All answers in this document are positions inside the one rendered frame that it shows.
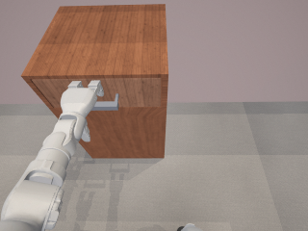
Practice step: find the right robot shin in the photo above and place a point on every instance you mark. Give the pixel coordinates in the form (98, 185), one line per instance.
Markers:
(189, 225)

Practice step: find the robot left hand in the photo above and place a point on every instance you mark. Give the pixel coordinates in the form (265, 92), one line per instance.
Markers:
(80, 100)

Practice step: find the robot left forearm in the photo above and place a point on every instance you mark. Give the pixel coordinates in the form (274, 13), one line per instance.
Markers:
(50, 165)

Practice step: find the drawer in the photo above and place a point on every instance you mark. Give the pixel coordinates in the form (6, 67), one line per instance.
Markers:
(132, 92)

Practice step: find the cabinet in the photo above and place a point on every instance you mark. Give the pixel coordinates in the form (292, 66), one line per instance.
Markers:
(109, 42)

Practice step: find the handle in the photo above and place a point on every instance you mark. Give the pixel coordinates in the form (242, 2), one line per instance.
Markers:
(107, 105)

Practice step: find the robot left upper arm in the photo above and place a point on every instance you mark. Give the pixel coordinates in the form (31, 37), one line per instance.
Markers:
(35, 206)

